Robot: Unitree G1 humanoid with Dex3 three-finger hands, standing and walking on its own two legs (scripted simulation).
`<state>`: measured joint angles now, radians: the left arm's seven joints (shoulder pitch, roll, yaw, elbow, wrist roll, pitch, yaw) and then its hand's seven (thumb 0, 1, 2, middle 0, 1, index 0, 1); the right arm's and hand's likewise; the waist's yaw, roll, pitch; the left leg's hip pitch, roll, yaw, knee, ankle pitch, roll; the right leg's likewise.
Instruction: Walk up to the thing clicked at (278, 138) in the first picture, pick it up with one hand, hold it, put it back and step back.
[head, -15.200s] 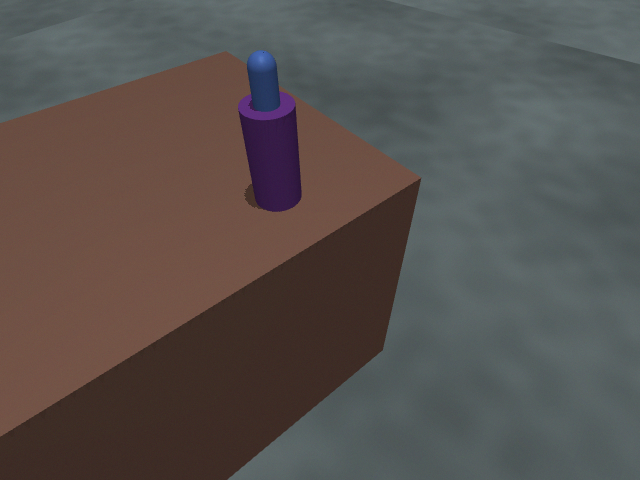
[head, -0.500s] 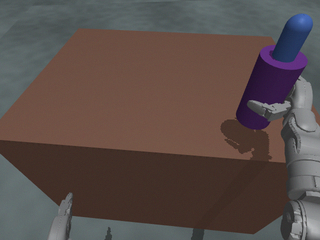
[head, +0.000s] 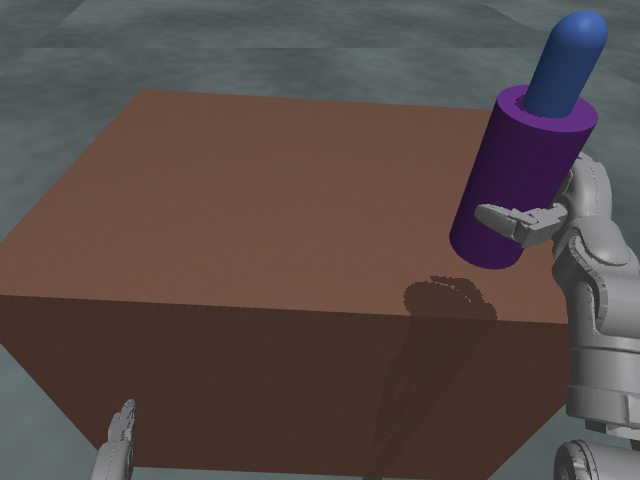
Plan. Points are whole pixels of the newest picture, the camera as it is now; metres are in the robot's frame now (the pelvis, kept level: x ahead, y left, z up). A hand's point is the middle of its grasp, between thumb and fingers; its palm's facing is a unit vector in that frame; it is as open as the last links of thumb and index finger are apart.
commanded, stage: lift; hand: right
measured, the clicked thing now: (524, 155) +0.37 -0.18 +0.27
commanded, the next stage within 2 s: hold in 0.46 s
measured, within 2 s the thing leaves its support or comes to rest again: neither
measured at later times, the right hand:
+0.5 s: hand (529, 181) +0.34 -0.18 +0.26, palm faces +0.20 +0.98 -0.01, open 11.9 cm
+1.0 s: hand (532, 167) +0.34 -0.17 +0.28, palm faces +0.18 +0.98 -0.02, open 11.9 cm
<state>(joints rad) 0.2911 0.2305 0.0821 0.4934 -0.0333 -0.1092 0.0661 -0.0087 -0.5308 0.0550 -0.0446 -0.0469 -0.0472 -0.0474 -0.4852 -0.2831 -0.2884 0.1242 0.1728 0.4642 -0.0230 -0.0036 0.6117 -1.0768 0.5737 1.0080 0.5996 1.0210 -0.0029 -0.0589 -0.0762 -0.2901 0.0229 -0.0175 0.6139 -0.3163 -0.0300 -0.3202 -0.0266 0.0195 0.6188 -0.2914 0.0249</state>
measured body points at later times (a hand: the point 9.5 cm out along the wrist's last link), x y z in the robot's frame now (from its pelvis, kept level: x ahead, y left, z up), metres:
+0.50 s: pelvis -0.01 +0.00 +0.00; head -0.05 +0.03 +0.45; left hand +0.17 +0.26 -0.06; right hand +0.33 -0.23 +0.26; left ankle +0.01 +0.14 -0.73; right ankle +0.02 -0.14 -0.73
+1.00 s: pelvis +0.00 +0.00 +0.00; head -0.05 +0.04 +0.45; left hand +0.19 +0.26 -0.06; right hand +0.32 -0.23 +0.28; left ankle +0.01 +0.14 -0.73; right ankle +0.02 -0.14 -0.73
